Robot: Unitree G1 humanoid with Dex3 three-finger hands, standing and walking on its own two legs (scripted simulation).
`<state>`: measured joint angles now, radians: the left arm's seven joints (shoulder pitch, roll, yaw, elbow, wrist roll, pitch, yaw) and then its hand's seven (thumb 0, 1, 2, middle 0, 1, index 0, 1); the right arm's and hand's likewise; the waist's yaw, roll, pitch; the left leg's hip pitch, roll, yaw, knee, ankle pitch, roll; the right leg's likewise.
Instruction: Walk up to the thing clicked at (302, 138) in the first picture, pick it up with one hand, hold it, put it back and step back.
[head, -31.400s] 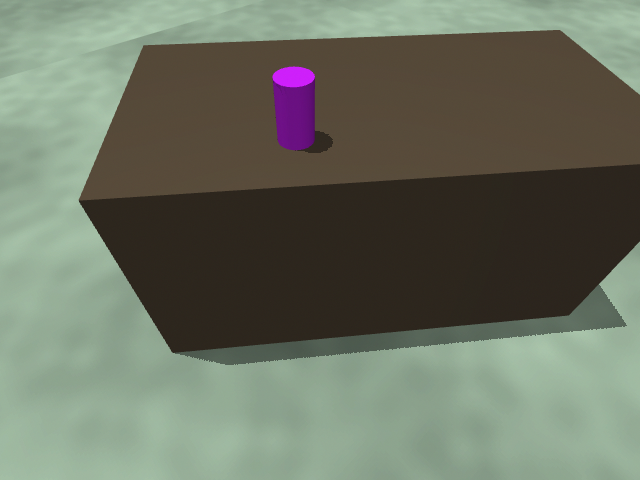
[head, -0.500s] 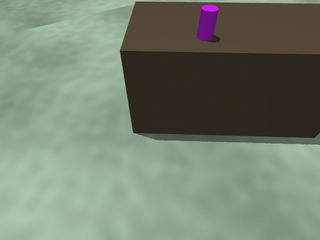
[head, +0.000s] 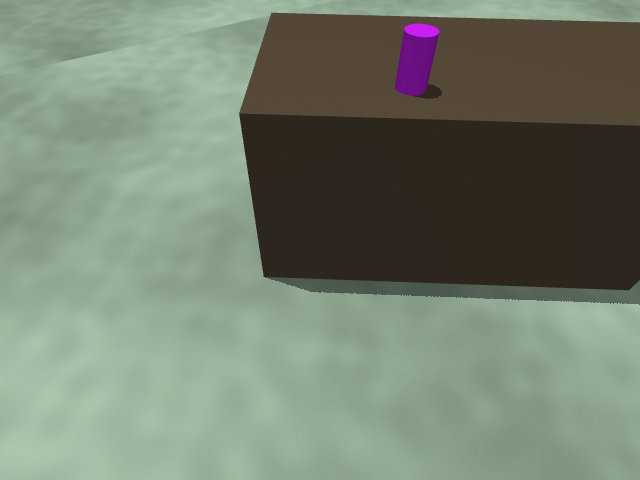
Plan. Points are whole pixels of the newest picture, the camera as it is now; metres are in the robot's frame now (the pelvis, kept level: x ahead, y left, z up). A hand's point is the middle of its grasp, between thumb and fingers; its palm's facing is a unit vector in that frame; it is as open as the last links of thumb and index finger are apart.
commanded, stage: step back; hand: right
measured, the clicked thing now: (415, 60) +1.11 -0.25 +0.01
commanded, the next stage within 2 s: stand in 0.22 s
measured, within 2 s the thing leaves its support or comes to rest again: neither
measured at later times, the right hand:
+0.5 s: hand out of the picture +0.12 -0.25 -0.13, palm faces -0.02 +0.94 -0.34, open 7.4 cm
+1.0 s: hand out of the picture +0.02 -0.26 -0.15, palm faces -0.02 +0.95 -0.32, open 7.4 cm
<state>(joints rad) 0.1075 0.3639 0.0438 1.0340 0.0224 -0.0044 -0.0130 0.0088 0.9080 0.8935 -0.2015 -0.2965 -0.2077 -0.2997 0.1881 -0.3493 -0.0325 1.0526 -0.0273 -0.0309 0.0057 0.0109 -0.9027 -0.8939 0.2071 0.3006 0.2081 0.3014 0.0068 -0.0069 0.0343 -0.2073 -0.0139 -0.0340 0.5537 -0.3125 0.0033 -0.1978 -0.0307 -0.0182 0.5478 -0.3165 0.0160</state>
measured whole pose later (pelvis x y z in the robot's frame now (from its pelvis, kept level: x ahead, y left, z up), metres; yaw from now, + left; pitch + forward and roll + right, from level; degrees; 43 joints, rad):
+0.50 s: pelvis +0.00 +0.00 +0.01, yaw +0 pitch -3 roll +0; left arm 0.07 0.34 0.01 1.12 0.01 0.00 0.00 0.01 0.91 0.89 -0.20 -0.30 -0.21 -0.30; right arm 0.04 -0.34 -0.01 1.08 0.00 -0.01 0.00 0.01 -0.90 -0.89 0.21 0.30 0.21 0.30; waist 0.01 -0.01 0.09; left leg -0.11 0.00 -0.03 0.38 -0.22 0.00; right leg -0.10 -0.02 -0.02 0.36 -0.21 0.02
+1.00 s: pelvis -0.03 -0.01 +0.02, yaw +0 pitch -2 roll +0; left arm 0.12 0.36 0.00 1.15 0.01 -0.01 -0.01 0.01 0.91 0.89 -0.20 -0.30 -0.21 -0.30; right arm 0.14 -0.35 -0.01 1.15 -0.02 0.00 0.02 0.01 -0.90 -0.89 0.21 0.30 0.21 0.30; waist 0.00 0.00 0.06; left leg -0.13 0.01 -0.03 0.32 -0.15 -0.02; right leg -0.14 -0.01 -0.02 0.34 -0.16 0.00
